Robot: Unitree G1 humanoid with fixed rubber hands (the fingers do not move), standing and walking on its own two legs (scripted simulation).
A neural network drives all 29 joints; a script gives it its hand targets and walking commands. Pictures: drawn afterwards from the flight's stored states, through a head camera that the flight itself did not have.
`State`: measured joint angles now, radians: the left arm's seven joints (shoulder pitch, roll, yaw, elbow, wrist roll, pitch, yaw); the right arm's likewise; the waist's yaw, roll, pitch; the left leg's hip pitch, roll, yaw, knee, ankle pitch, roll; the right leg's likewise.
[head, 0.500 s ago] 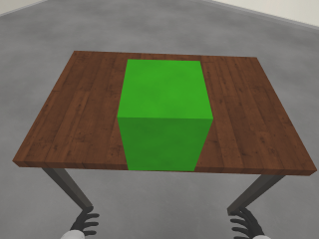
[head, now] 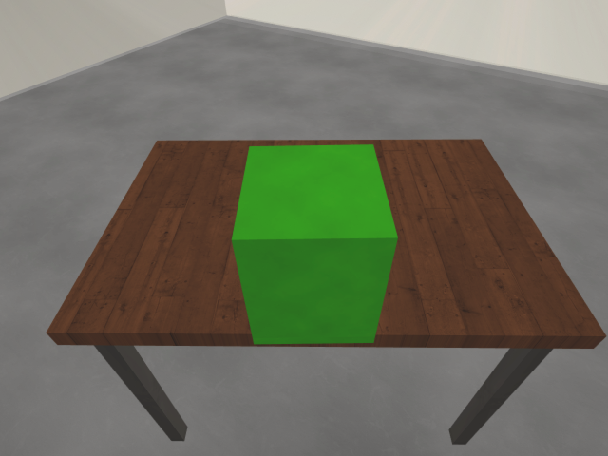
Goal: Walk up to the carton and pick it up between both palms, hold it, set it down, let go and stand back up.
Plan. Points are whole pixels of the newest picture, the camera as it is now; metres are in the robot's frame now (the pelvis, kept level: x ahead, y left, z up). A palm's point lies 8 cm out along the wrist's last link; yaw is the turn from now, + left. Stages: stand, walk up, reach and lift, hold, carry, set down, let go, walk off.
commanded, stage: stand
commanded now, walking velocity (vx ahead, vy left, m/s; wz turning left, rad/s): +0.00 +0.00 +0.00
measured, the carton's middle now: (312, 246) +0.45 +0.01 +0.03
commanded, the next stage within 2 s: none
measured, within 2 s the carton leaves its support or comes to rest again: neither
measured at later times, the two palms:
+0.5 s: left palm out of the picture +0.06 +0.22 -0.15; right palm out of the picture +0.03 -0.19 -0.15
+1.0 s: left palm out of the picture +0.04 +0.23 -0.16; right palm out of the picture -0.02 -0.16 -0.15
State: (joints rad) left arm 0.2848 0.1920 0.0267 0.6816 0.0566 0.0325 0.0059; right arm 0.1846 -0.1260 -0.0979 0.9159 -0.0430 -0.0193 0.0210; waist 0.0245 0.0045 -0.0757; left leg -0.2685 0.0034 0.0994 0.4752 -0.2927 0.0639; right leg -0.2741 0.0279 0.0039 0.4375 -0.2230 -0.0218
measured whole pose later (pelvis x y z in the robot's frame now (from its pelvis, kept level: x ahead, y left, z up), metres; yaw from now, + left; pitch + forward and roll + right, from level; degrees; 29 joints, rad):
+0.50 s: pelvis +0.07 +0.02 -0.01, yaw -3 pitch +2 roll -1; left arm 0.40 0.10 0.02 1.06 0.02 -0.05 0.05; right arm 0.37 -0.12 -0.03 1.11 -0.02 -0.02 -0.03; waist -0.01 0.02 -0.09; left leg -0.15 0.00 0.16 0.47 -0.36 0.05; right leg -0.19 0.03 0.07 0.48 -0.32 0.00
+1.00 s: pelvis +0.05 +0.04 -0.01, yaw -5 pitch -1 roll +0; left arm 0.34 0.07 -0.01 1.16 0.01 0.00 0.06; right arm 0.40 -0.11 -0.01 1.14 -0.02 0.00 -0.05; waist -0.02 0.01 -0.01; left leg -0.11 -0.03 0.19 0.47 -0.35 0.09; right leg -0.18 0.01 0.10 0.51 -0.31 0.03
